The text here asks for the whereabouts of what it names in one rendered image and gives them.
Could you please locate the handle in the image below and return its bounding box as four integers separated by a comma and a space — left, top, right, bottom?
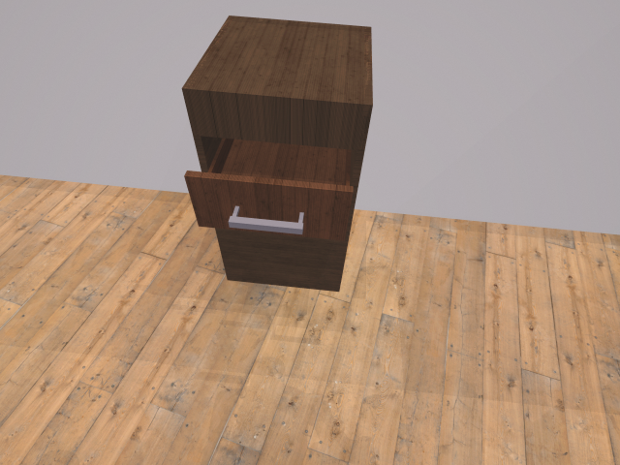
229, 206, 304, 234

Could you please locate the cabinet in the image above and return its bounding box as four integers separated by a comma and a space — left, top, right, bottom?
182, 15, 373, 292

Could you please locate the drawer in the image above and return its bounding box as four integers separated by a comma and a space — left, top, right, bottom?
184, 139, 354, 241

